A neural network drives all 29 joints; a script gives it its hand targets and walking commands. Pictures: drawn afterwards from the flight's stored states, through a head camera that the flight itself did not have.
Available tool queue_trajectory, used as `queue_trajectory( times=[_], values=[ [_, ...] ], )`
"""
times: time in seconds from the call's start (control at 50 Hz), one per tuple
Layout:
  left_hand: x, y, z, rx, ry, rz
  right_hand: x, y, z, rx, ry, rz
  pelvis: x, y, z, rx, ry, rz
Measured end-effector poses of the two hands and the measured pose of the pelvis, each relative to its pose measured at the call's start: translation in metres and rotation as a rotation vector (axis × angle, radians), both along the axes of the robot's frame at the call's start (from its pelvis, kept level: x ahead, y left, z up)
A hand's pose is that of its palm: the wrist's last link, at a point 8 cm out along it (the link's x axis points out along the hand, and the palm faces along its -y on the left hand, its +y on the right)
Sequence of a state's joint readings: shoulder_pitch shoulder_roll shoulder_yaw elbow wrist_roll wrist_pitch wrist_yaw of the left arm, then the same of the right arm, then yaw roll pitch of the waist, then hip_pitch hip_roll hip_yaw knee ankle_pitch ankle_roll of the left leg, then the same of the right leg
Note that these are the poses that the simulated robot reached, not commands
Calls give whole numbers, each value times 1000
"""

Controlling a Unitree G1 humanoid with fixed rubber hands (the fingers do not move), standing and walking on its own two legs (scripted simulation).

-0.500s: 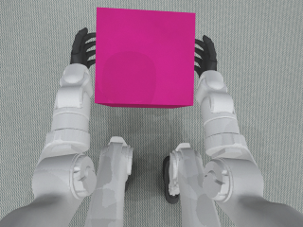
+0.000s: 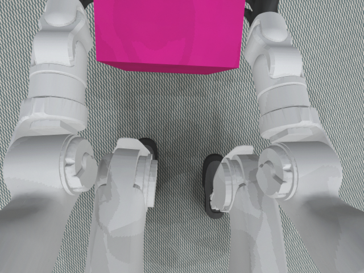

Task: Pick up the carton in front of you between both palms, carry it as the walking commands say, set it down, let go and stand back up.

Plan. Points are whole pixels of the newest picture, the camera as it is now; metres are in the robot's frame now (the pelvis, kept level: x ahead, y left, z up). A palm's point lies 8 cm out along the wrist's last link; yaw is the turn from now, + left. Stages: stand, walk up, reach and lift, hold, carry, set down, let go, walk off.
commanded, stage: set down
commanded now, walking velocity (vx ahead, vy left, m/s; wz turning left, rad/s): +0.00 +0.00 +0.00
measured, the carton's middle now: (169, 15) +0.55 +0.08 -0.24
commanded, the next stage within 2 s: none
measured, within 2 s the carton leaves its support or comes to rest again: rests again in 0.44 s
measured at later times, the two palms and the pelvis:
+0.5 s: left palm (82, 8) +0.52 +0.23 -0.20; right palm (253, 22) +0.55 -0.08 -0.20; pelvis +0.00 +0.00 -0.04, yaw -1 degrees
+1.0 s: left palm (79, 9) +0.52 +0.23 -0.21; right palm (253, 22) +0.55 -0.08 -0.21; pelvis -0.01 -0.01 -0.05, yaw +0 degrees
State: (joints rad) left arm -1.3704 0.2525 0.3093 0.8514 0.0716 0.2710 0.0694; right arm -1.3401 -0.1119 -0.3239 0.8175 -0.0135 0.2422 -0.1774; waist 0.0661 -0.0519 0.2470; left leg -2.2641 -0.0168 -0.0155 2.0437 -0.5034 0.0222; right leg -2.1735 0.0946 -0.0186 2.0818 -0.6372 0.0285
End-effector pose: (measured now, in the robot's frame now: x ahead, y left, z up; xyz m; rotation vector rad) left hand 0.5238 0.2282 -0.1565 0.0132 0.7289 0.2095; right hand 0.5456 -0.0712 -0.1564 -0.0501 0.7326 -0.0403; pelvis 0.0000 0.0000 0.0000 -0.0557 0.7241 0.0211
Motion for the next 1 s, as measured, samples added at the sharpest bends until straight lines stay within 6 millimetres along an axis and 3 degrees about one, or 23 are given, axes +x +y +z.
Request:
queue_trajectory(
  times=[0.16, 0.34, 0.56, 1.0],
  values=[
    [9, 4, -30, 2, 4, -1, 9, 3, -31, 3, 3, 6, 3, 0, -22, 4, -47, -9],
    [8, 1, -31, -5, 19, -8, 8, -1, -35, 4, 19, 12, 3, -2, -32, 13, -64, -13],
    [0, 2, -46, -9, 34, -26, 1, -3, -47, 27, 28, 29, -8, -4, -39, 24, -117, -30],
    [0, 7, -50, -64, 18, -73, 3, -7, -53, 73, 7, 89, -14, -5, -47, 33, -191, -30]
  ],
)
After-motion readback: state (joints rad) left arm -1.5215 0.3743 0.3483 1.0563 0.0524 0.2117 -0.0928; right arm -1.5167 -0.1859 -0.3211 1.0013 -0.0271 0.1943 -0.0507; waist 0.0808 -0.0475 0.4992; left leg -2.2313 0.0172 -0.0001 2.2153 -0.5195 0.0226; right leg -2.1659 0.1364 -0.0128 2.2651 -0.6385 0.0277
